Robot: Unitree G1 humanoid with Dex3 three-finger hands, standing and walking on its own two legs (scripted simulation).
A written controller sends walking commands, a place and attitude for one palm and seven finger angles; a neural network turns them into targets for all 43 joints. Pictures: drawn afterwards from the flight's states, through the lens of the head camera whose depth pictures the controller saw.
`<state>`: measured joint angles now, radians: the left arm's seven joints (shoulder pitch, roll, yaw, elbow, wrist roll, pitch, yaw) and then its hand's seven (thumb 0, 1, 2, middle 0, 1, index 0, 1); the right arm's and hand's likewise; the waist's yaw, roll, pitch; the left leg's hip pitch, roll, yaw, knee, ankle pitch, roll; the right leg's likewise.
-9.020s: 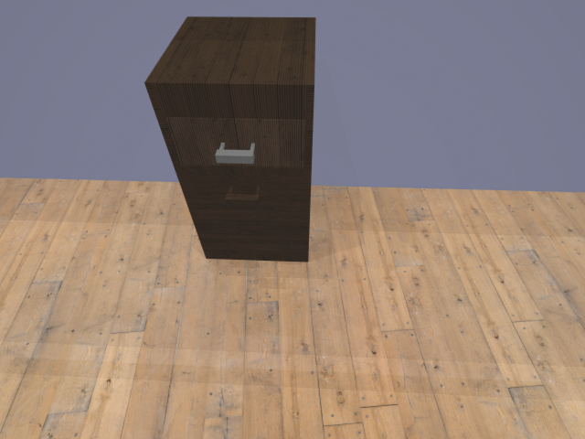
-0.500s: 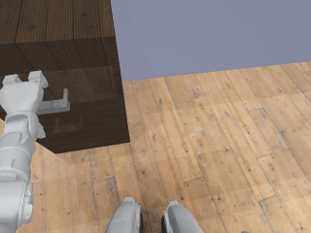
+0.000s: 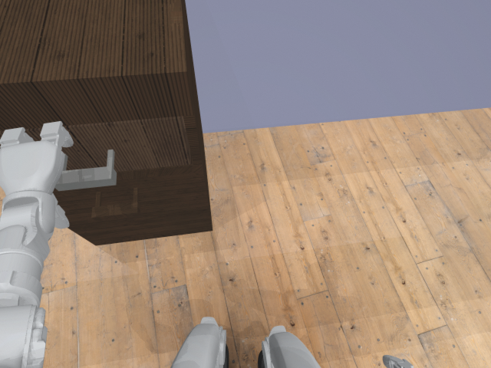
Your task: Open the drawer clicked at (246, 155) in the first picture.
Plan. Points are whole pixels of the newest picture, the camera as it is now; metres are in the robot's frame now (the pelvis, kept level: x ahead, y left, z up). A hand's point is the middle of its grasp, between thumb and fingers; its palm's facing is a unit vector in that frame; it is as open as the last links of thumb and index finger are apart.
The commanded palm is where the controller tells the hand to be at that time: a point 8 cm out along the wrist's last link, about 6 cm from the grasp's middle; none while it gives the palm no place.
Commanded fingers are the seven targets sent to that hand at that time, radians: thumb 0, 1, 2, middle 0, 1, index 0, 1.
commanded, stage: move the hooked fingers above the handle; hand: left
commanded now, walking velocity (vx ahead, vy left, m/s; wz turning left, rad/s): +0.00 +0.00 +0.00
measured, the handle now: (86, 167) +0.47 +0.32 -0.08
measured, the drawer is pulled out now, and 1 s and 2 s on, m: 0.00 0.00 0.00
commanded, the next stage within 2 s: none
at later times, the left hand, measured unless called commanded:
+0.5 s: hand (51, 179) +0.42 +0.34 -0.03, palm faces +0.00 +0.04 -1.00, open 13.8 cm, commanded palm +0.41 +0.32 +0.04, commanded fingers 0.00 -0.50 0.30 -0.30 -1.20 -0.30 -1.20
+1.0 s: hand (39, 182) +0.41 +0.36 -0.03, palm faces +0.01 +0.03 -1.00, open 13.8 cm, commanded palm +0.41 +0.32 +0.04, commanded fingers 0.00 -0.50 0.30 -0.30 -1.20 -0.30 -1.20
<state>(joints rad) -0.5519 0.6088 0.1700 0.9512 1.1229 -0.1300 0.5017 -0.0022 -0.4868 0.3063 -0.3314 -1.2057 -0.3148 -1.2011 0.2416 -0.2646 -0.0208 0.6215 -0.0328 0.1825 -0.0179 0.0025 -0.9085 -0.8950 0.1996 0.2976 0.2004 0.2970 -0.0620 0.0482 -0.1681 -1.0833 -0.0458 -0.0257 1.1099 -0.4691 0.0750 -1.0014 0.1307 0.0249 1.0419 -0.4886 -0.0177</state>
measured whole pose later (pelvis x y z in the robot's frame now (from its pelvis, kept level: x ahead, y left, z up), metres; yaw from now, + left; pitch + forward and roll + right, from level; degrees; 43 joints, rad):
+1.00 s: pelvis -0.02 +0.02 -0.01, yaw +0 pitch +26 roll -6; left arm -0.62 0.64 0.17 1.00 1.13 -0.12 0.50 0.00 -0.49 0.31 -0.33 -1.21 -0.31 -1.20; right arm 0.26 -0.27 -0.01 0.62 -0.03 0.18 -0.02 0.00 -0.91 -0.89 0.20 0.30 0.20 0.30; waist -0.08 0.05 -0.15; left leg -1.15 -0.05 -0.03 1.16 -0.45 0.10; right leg -1.06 0.12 0.01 1.08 -0.48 0.01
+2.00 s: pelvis -0.01 +0.00 +0.00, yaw +0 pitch +25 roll -5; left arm -0.63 0.65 0.12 1.04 1.09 -0.09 0.43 0.00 -0.49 0.31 -0.34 -1.22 -0.31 -1.20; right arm 0.27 -0.26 0.00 0.63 -0.01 0.18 -0.03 0.00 -0.91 -0.89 0.20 0.30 0.20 0.30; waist -0.08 0.05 -0.16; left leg -1.10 -0.05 -0.03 1.10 -0.44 0.08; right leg -1.01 0.12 0.01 1.03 -0.46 -0.01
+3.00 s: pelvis -0.01 +0.01 -0.01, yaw +0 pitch +26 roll -5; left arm -0.59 0.59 0.10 1.03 1.12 -0.13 0.47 0.00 -0.49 0.31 -0.32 -1.21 -0.31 -1.20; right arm 0.28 -0.25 -0.02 0.66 -0.03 0.17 -0.01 0.00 -0.91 -0.89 0.20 0.30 0.20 0.30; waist -0.07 0.05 -0.18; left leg -1.14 -0.05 -0.03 1.16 -0.47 0.09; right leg -1.05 0.12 0.00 1.08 -0.49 0.00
